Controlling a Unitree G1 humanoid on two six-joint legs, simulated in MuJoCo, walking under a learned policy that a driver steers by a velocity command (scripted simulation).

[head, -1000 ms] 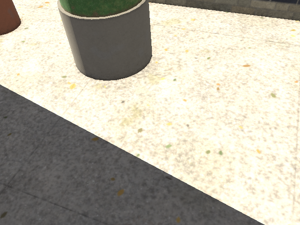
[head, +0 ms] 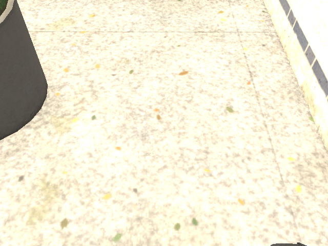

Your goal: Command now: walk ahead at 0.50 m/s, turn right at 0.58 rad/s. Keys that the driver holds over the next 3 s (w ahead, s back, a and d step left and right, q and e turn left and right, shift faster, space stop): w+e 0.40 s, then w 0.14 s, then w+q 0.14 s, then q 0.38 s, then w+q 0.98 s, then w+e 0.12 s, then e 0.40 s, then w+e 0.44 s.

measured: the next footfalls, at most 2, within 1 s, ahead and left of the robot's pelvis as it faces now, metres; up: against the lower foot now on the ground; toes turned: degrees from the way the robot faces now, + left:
left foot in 0.04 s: +0.19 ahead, +0.13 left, +0.00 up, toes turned -4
right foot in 0.54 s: +0.36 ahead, -0.16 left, +0.00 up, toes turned -23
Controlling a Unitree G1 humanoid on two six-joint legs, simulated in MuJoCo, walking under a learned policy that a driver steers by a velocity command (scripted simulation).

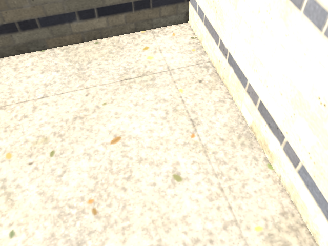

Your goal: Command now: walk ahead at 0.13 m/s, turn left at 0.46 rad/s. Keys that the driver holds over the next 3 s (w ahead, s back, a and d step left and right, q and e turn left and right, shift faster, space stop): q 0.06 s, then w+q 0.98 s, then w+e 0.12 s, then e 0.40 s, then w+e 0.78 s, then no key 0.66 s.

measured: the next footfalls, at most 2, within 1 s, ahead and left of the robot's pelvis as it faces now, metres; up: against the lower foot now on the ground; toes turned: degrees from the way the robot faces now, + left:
left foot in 0.04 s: +0.16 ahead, +0.07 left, +0.00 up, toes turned +4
right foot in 0.54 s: +0.25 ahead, -0.11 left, +0.00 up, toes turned +22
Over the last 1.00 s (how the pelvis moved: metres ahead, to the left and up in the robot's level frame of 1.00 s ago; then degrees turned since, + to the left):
0.45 -0.10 0.00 -10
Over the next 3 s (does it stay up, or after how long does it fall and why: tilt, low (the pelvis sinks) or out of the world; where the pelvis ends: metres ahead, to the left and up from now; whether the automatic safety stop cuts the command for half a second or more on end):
stays up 0.94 0.36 0.01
